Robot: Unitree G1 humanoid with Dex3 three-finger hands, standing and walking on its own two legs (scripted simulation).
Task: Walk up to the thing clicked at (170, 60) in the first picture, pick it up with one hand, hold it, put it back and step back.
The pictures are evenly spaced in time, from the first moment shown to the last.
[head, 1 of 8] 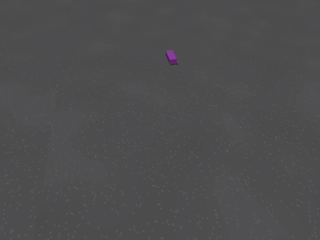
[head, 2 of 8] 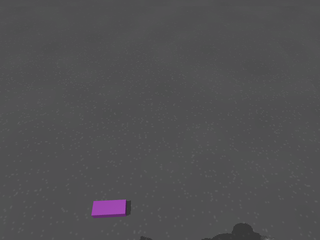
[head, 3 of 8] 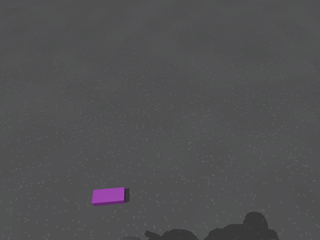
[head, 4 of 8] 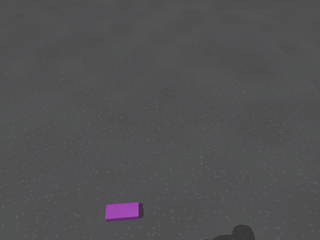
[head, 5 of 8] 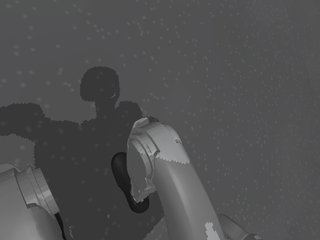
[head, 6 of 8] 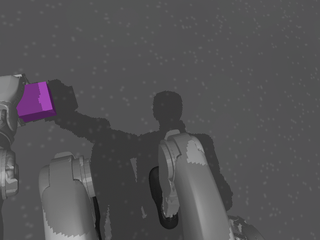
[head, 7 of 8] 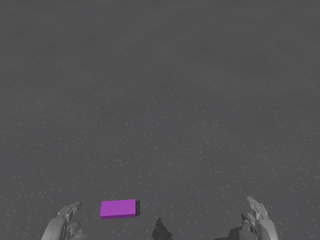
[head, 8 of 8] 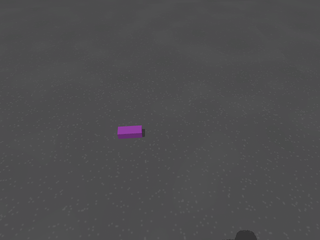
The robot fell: no
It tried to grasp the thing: yes
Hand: left
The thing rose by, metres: 0.68
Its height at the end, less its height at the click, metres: +0.00
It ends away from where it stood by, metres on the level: 0.01
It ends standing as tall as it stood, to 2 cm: yes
